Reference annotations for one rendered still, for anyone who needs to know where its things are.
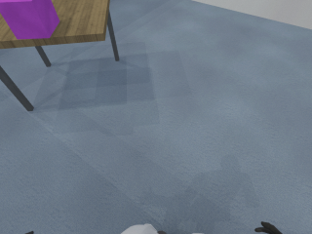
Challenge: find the table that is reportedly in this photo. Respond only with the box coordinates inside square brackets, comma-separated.
[0, 0, 120, 111]

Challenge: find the left robot thigh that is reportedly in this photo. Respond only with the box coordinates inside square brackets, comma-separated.
[121, 224, 159, 234]

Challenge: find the robot right hand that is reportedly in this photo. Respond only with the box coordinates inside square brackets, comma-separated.
[254, 221, 283, 234]

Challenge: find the carton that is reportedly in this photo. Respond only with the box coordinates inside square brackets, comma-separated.
[0, 0, 59, 40]

